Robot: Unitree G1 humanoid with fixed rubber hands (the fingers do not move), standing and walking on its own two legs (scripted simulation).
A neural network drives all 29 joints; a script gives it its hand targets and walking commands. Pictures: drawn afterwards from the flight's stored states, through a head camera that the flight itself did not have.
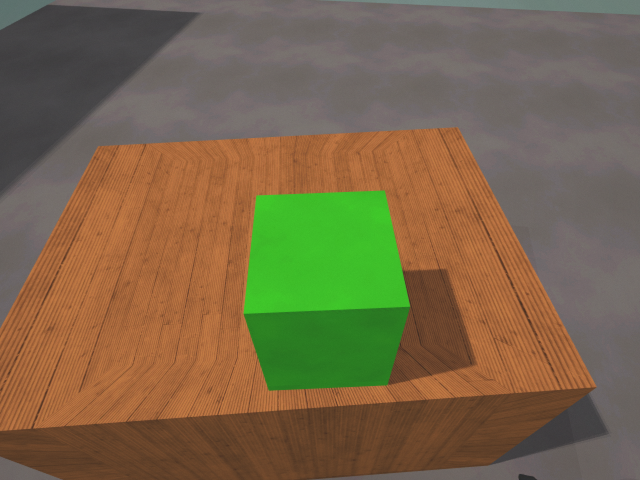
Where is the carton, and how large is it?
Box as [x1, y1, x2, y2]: [243, 190, 409, 390]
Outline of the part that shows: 384,190 256,195 243,313 269,390 387,384 408,312 409,303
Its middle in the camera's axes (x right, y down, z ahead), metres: +0.00 +0.09 +0.63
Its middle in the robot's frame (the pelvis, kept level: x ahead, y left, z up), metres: +0.40 +0.02 -0.05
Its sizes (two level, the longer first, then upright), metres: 0.210 0.200 0.250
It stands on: a pedestal, 0.59 m high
